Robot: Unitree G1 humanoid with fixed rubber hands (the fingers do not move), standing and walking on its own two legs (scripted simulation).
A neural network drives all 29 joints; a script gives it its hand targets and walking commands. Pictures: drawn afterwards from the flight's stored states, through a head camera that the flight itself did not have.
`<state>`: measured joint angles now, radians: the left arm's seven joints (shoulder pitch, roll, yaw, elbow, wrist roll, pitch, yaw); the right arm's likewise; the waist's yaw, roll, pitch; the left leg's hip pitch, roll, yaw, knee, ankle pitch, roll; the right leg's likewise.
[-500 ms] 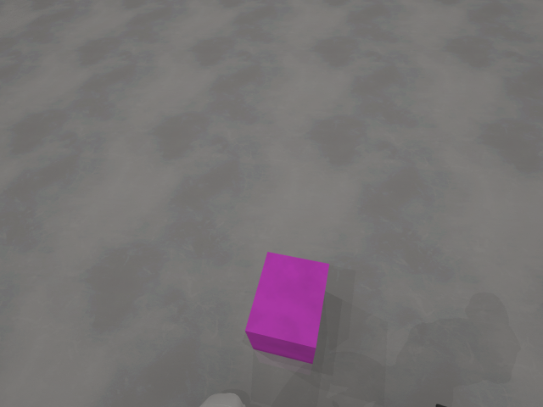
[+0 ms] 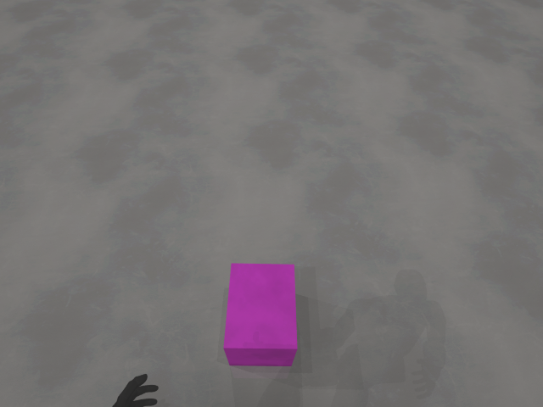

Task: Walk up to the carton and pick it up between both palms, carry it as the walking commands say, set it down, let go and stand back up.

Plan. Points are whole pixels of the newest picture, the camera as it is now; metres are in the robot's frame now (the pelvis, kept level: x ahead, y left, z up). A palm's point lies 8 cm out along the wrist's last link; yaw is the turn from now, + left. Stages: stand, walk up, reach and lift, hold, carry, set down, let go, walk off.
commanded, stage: walk up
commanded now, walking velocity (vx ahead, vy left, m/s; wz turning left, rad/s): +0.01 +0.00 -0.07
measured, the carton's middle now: (261, 315) +0.46 +0.02 -0.66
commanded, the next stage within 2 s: stand in 0.30 s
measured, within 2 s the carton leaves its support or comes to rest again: neither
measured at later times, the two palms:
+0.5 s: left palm out of the picture +0.00 +0.21 -0.14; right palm out of the picture +0.01 -0.24 -0.14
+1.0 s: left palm out of the picture +0.00 +0.22 -0.15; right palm out of the picture +0.00 -0.22 -0.15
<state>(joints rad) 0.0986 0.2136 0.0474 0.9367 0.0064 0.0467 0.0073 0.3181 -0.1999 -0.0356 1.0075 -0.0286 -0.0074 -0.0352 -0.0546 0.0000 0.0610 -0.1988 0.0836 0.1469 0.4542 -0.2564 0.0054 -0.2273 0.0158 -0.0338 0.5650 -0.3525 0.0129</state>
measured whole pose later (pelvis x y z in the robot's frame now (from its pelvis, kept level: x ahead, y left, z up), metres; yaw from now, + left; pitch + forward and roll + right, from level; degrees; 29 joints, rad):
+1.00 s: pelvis +0.00 +0.01 +0.00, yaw +0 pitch +2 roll +0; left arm 0.32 0.15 -0.02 1.01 -0.05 0.05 0.05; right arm 0.31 -0.16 -0.01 1.02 0.04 0.04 -0.03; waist 0.01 0.00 -0.02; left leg -0.26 0.03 0.08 0.46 -0.25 0.00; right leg -0.22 -0.02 -0.03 0.46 -0.28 0.00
